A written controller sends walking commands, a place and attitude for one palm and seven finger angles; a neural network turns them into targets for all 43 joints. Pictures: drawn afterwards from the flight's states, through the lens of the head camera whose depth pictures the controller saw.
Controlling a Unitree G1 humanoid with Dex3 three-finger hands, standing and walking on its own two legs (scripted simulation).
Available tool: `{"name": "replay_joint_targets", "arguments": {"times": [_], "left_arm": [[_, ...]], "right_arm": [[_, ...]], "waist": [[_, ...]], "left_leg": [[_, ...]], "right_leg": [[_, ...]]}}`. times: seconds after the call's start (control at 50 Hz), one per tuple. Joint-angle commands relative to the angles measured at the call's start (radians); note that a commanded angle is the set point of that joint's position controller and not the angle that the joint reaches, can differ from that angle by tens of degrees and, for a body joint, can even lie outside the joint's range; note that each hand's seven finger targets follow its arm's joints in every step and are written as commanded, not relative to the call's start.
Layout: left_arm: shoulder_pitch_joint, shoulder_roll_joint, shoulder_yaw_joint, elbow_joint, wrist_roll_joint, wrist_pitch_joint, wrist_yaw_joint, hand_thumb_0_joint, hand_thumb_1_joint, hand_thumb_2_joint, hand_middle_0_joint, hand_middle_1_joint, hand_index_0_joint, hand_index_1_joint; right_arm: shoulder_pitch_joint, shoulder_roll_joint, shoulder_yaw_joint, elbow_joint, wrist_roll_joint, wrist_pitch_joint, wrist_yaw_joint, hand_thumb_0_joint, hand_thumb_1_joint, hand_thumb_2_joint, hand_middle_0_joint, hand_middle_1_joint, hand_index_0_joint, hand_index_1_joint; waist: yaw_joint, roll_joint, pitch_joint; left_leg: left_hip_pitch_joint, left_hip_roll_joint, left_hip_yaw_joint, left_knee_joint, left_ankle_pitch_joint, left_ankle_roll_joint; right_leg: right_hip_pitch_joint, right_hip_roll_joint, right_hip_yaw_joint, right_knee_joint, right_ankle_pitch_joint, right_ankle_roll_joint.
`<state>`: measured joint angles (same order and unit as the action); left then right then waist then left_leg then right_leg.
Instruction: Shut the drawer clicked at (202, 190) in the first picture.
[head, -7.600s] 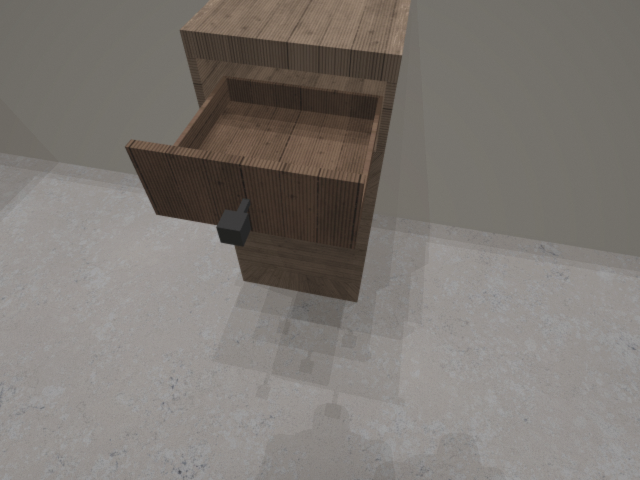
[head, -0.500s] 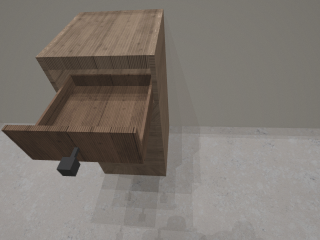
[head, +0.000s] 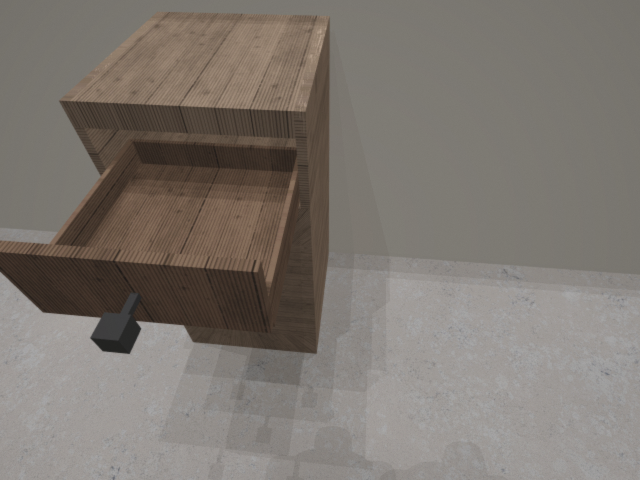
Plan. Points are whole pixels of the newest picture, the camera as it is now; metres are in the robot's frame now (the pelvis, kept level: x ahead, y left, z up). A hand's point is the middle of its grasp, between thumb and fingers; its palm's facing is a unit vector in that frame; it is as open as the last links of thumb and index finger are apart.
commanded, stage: look again from close up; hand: left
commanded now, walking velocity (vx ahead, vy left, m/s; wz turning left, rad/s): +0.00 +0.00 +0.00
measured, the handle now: (123, 320) +0.32 +0.30 +0.00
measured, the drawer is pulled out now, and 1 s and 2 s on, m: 0.30 0.30 0.30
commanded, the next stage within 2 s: raise the hand and make a fist in 0.54 s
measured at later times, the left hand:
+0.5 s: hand out of the picture -0.01 +0.19 -0.17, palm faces +0.03 -0.98 -0.18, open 7.3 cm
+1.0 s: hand (186, 437) +0.17 +0.16 +0.01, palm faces -0.13 -0.99 +0.05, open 6.2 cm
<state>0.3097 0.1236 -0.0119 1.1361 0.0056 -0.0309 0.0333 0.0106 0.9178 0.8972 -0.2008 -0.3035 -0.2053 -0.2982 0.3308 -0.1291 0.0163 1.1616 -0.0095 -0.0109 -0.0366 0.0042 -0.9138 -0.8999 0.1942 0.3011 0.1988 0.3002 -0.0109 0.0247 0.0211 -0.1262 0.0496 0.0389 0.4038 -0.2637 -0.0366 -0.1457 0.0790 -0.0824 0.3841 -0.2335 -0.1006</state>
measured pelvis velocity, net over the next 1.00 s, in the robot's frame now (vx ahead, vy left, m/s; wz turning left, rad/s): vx -0.03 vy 0.04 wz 0.00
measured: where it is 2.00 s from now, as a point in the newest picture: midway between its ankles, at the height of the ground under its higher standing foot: outside the picture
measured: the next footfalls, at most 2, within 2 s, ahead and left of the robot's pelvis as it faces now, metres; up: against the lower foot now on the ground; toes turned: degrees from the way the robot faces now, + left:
none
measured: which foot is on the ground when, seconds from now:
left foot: down 0.00-1.00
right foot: down 0.00-1.00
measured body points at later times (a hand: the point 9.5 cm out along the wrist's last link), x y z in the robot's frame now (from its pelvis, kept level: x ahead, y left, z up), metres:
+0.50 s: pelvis +0.01 +0.03 +0.00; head +0.01 +0.02 +0.45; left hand -0.01 +0.24 -0.16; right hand -0.02 -0.18 -0.17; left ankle -0.03 +0.14 -0.74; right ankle -0.01 -0.05 -0.74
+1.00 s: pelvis -0.03 +0.04 -0.04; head -0.02 +0.04 +0.41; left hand +0.17 +0.22 +0.01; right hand +0.18 -0.23 -0.07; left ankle -0.03 +0.14 -0.74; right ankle -0.01 -0.05 -0.74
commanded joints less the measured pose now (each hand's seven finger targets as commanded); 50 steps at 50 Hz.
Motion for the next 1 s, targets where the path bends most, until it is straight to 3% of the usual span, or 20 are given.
{"name": "replay_joint_targets", "arguments": {"times": [0.0, 0.16, 0.26, 0.6, 0.62, 0.64, 0.66, 0.68, 0.7, 0.72, 0.74, 0.78, 0.8, 0.84, 0.86, 0.88, 0.9, 0.92, 0.94, 0.98], "left_arm": [[0.066, 0.104, 0.017, -0.028, -0.003, -0.012, 0.008, 0.0, 0.9, 0.9, -0.2, -0.3, -0.2, -0.3], [0.071, 0.099, 0.017, -0.027, -0.003, -0.012, 0.007, 0.0, 0.9, 0.9, -0.2, -0.3, -0.2, -0.3], [0.071, 0.094, 0.015, -0.029, -0.001, -0.009, 0.006, 0.0, 0.9, 0.9, -0.2, -0.3, -0.2, -0.3], [0.074, 0.085, 0.015, -0.027, 0.003, -0.004, 0.005, 0.0, 0.9, 0.9, -0.2, -0.3, -0.2, -0.3], [0.145, 0.125, 0.022, 0.01, 0.017, -0.031, 0.048, 0.0, 0.9, 0.9, -0.2, -0.3, -0.2, -0.3], [-0.581, 0.295, 0.038, -1.505, -0.207, -0.236, 0.012, 0.0, 0.9, 0.9, -0.22, -0.322, -0.22, -0.322], [-0.232, 0.234, 0.056, -1.269, -0.125, -0.166, 0.052, 0.0, 0.9, 0.9, -0.24, -0.343, -0.24, -0.343], [-0.199, 0.193, 0.027, -1.226, -0.143, -0.119, 0.099, 0.0, 0.9, 0.9, -0.26, -0.365, -0.26, -0.365], [0.097, -0.02, -0.083, -0.979, -0.128, -0.011, 0.091, 0.0, 0.9, 0.9, -0.28, -0.387, -0.28, -0.387], [-0.036, -0.043, -0.126, -1.183, -0.173, -0.025, 0.065, 0.0, 0.9, 0.9, -0.3, -0.408, -0.3, -0.408], [-0.039, 0.016, -0.083, -1.225, -0.178, -0.066, 0.051, 0.0, 0.9, 0.9, -0.32, -0.43, -0.32, -0.43], [-0.001, 0.025, -0.062, -1.164, -0.157, -0.144, 0.013, 0.0, 0.9, 0.9, -0.36, -0.473, -0.36, -0.473], [0.052, -0.001, -0.06, -1.123, -0.157, -0.183, -0.02, 0.0, 0.9, 0.9, -0.38, -0.495, -0.38, -0.495], [0.313, -0.032, -0.024, -1.037, -0.195, -0.284, -0.115, 0.0, 0.9, 0.9, -0.42, -0.538, -0.42, -0.538], [0.414, -0.024, 0.012, -1.026, -0.216, -0.339, -0.172, 0.0, 0.9, 0.9, -0.44, -0.56, -0.44, -0.56], [0.49, 0.037, 0.1, -0.998, -0.226, -0.39, -0.232, 0.0, 0.9, 0.9, -0.46, -0.582, -0.46, -0.582], [0.464, 0.067, 0.122, -1.035, -0.243, -0.449, -0.296, 0.0, 0.9, 0.9, -0.48, -0.603, -0.48, -0.603], [0.387, 0.137, 0.172, -1.098, -0.241, -0.509, -0.351, 0.0, 0.9, 0.9, -0.5, -0.625, -0.5, -0.625], [0.407, 0.194, 0.242, -1.11, -0.222, -0.522, -0.358, 0.0, 0.9, 0.9, -0.52, -0.647, -0.52, -0.647], [0.374, 0.213, 0.236, -1.247, -0.201, -0.49, -0.334, 0.0, 0.9, 0.9, -0.56, -0.69, -0.56, -0.69]], "right_arm": [[0.096, -0.062, -0.005, -0.012, -0.001, -0.015, -0.005, 0.0, -0.9, -0.9, 0.2, 0.3, 0.2, 0.3], [0.088, -0.065, -0.006, -0.013, -0.001, -0.022, -0.008, 0.0, -0.9, -0.9, 0.2, 0.3, 0.2, 0.3], [0.077, -0.066, -0.006, -0.012, -0.002, -0.023, -0.008, 0.0, -0.9, -0.9, 0.2, 0.3, 0.2, 0.3], [0.071, -0.072, -0.008, -0.01, -0.002, -0.028, -0.008, 0.0, -0.9, -0.9, 0.2, 0.3, 0.2, 0.3], [-0.073, -0.118, -0.018, -0.091, 0.009, -0.034, 0.005, 0.0, -0.9, -0.9, 0.2, 0.3, 0.2, 0.3], [-0.04, -0.323, -0.041, -0.456, 0.043, -0.186, -0.036, 0.0, -0.9, -0.9, 0.2, 0.3, 0.2, 0.3], [-0.142, -0.209, -0.008, -0.411, 0.033, -0.269, -0.063, 0.0, -0.9, -0.9, 0.2, 0.3, 0.2, 0.3], [-0.133, -0.233, -0.034, -0.372, 0.047, -0.304, -0.065, 0.0, -0.9, -0.9, 0.2, 0.3, 0.2, 0.3], [-0.084, -0.174, -0.031, -0.358, 0.057, -0.305, -0.053, 0.0, -0.9, -0.9, 0.2, 0.3, 0.2, 0.3], [-0.105, -0.212, -0.028, -0.433, 0.067, -0.316, -0.054, 0.0, -0.9, -0.9, 0.2, 0.3, 0.2, 0.3], [-0.118, -0.243, -0.044, -0.457, 0.064, -0.335, -0.061, 0.0, -0.9, -0.9, 0.2, 0.3, 0.2, 0.3], [-0.127, -0.259, -0.053, -0.527, 0.041, -0.363, -0.055, 0.0, -0.9, -0.9, 0.2, 0.3, 0.2, 0.3], [-0.114, -0.252, -0.064, -0.547, 0.027, -0.366, -0.044, 0.0, -0.9, -0.9, 0.2, 0.3, 0.2, 0.3], [-0.158, -0.243, -0.079, -0.615, 0.019, -0.37, -0.016, 0.0, -0.9, -0.9, 0.2, 0.3, 0.2, 0.3], [-0.173, -0.237, -0.086, -0.639, 0.02, -0.363, 0.003, 0.0, -0.9, -0.9, 0.2, 0.3, 0.2, 0.3], [-0.173, -0.241, -0.098, -0.654, 0.025, -0.345, 0.028, 0.0, -0.9, -0.9, 0.2, 0.3, 0.2, 0.3], [-0.194, -0.251, -0.098, -0.685, 0.02, -0.332, 0.046, 0.0, -0.9, -0.9, 0.2, 0.3, 0.2, 0.3], [-0.219, -0.265, -0.105, -0.719, 0.011, -0.319, 0.058, 0.0, -0.9, -0.9, 0.2, 0.3, 0.2, 0.3], [-0.227, -0.252, -0.111, -0.748, 0.014, -0.299, 0.06, 0.0, -0.9, -0.9, 0.2, 0.3, 0.2, 0.3], [-0.255, -0.245, -0.106, -0.81, 0.017, -0.249, 0.06, 0.0, -0.9, -0.9, 0.2, 0.3, 0.2, 0.3]], "waist": [[0.007, -0.043, 0.061], [0.01, -0.036, 0.036], [0.012, -0.013, 0.06], [0.014, -0.029, 0.067], [0.06, -0.072, 0.095], [-0.087, 0.132, -0.4], [0.012, 0.258, -0.397], [-0.011, 0.25, -0.295], [-0.014, 0.104, -0.185], [-0.023, -0.011, -0.084], [-0.039, -0.115, -0.09], [-0.058, -0.247, -0.011], [-0.039, -0.3, -0.034], [0.041, -0.343, -0.056], [0.066, -0.342, -0.075], [0.105, -0.244, -0.106], [0.099, -0.184, -0.133], [0.085, -0.106, -0.16], [0.107, -0.079, -0.188], [0.122, 0.042, -0.196]], "left_leg": [[-0.067, 0.038, -0.038, -0.047, 0.092, 0.045], [-0.048, 0.048, -0.048, -0.054, 0.149, 0.052], [-0.044, 0.053, -0.06, -0.063, 0.155, 0.057], [-0.035, 0.057, -0.078, -0.08, 0.162, 0.072], [-0.144, 0.056, -0.01, 0.171, 0.213, 0.04], [0.119, -0.048, -0.039, 0.021, 0.304, 0.076], [0.152, -0.028, -0.01, 0.015, 0.448, 0.085], [0.076, -0.016, -0.029, 0.023, 0.41, 0.056], [-0.003, -0.004, -0.043, 0.022, 0.355, 0.068], [-0.057, -0.005, -0.077, 0.028, 0.274, 0.075], [-0.075, -0.014, -0.076, 0.062, 0.188, 0.082], [-0.173, -0.047, -0.081, 0.128, 0.075, 0.091], [-0.212, -0.058, -0.072, 0.166, 0.052, 0.081], [-0.349, -0.064, -0.059, 0.229, 0.016, 0.057], [-0.396, -0.069, -0.046, 0.258, 0.023, 0.046], [-0.409, -0.079, -0.033, 0.281, 0.064, 0.029], [-0.431, -0.087, -0.022, 0.323, 0.086, 0.021], [-0.459, -0.093, -0.012, 0.371, 0.083, 0.018], [-0.487, -0.095, 0.002, 0.389, 0.089, 0.029], [-0.498, -0.097, 0.014, 0.396, 0.063, 0.039]], "right_leg": [[0.013, -0.189, 0.179, -0.087, 0.235, 0.063], [0.03, -0.188, 0.16, -0.047, 0.307, 0.054], [0.001, -0.184, 0.156, -0.041, 0.249, 0.044], [-0.027, -0.178, 0.149, -0.022, 0.164, 0.042], [-0.041, -0.25, 0.204, -0.002, 0.716, 0.101], [0.068, -0.169, 0.165, 0.08, 0.503, 0.075], [0.057, -0.106, 0.129, 0.096, 0.302, 0.046], [-0.021, -0.101, 0.084, 0.088, 0.158, 0.048], [-0.076, -0.1, 0.054, 0.078, 0.142, 0.063], [-0.105, -0.101, 0.037, 0.085, 0.143, 0.073], [-0.167, -0.099, 0.03, 0.08, 0.083, 0.082], [-0.288, -0.097, 0.027, 0.09, -0.061, 0.089], [-0.331, -0.092, 0.027, 0.115, -0.107, 0.093], [-0.341, -0.093, 0.024, 0.202, -0.11, 0.088], [-0.322, -0.094, 0.027, 0.245, -0.055, 0.085], [-0.283, -0.1, 0.042, 0.29, 0.033, 0.067], [-0.285, -0.107, 0.043, 0.348, 0.111, 0.06], [-0.3, -0.114, 0.063, 0.392, 0.149, 0.055], [-0.298, -0.112, 0.063, 0.424, 0.148, 0.049], [-0.329, -0.102, 0.067, 0.457, 0.091, 0.039]]}}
